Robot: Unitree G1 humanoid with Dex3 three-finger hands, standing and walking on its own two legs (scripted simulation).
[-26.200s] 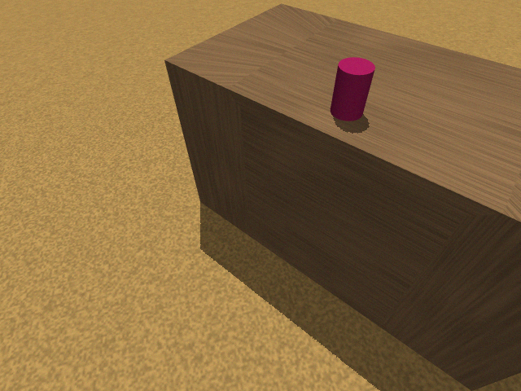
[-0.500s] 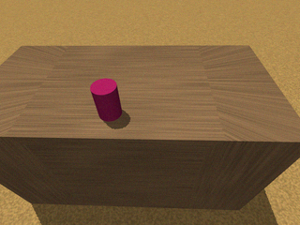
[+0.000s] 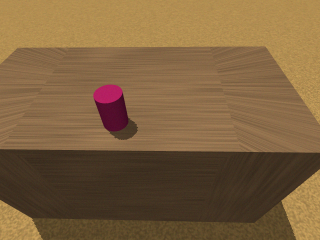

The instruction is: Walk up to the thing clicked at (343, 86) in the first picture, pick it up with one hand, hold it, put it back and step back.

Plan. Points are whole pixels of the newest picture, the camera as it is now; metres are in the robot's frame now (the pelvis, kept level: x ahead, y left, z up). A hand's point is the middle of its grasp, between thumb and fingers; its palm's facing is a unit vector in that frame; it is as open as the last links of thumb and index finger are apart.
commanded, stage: home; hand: left
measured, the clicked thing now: (112, 108) +0.50 +0.17 +0.03
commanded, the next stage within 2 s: stand in 0.60 s
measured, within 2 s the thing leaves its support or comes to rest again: neither
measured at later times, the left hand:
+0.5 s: hand out of the picture +0.09 +0.25 -0.15, palm faces -0.04 -0.93 -0.36, open 17.5 cm
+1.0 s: hand out of the picture +0.09 +0.25 -0.15, palm faces -0.04 -0.93 -0.36, open 13.1 cm
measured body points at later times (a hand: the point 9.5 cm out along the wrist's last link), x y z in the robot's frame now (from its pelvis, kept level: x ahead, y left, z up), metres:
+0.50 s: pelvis +0.02 +0.00 +0.00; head +0.02 -0.01 +0.45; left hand +0.09 +0.30 -0.13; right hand +0.09 -0.31 -0.13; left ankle +0.02 +0.13 -0.75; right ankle +0.02 -0.13 -0.75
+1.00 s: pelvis +0.02 -0.01 +0.00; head +0.02 -0.01 +0.45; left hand +0.09 +0.30 -0.13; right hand +0.08 -0.31 -0.13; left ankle +0.02 +0.13 -0.75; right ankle +0.02 -0.13 -0.75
